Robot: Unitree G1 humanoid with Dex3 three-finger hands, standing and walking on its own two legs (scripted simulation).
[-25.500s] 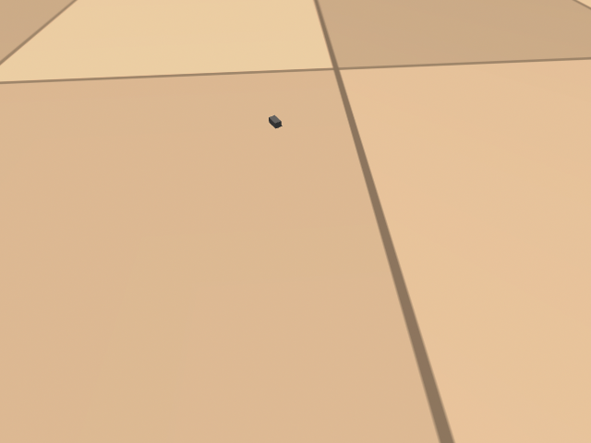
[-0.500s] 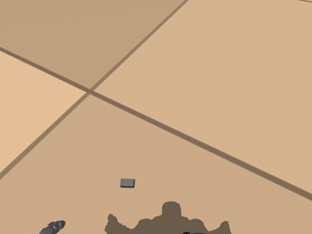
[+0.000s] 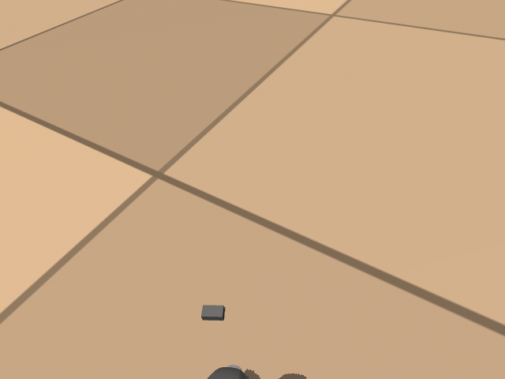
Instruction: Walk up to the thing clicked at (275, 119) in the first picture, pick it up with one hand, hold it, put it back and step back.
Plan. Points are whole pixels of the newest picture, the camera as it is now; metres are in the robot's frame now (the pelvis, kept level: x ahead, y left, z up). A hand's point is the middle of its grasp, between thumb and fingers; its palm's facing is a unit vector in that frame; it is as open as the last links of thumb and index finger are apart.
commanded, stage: walk up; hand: left
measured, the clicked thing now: (213, 312) +0.51 +0.25 -0.75
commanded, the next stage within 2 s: stand in 1.34 s
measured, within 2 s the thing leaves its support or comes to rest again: neither
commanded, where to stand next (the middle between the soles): +0.12 +0.02 m, yaw -1 degrees
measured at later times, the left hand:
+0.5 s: hand out of the picture +0.08 +0.28 -0.16, palm faces -0.01 -0.92 -0.40, open 7.4 cm
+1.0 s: hand out of the picture +0.10 +0.26 -0.15, palm faces +0.00 -0.93 -0.37, open 7.4 cm
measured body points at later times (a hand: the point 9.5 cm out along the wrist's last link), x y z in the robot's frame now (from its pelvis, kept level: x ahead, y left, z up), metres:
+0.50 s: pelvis +0.00 +0.00 -0.02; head +0.03 +0.00 +0.43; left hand +0.08 +0.32 -0.13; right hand +0.13 -0.30 -0.13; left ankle +0.07 +0.14 -0.71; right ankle +0.01 -0.13 -0.74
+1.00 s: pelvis +0.02 -0.01 +0.00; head +0.03 -0.02 +0.44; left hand +0.10 +0.30 -0.12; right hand +0.08 -0.31 -0.14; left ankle +0.02 +0.13 -0.74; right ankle +0.05 -0.12 -0.74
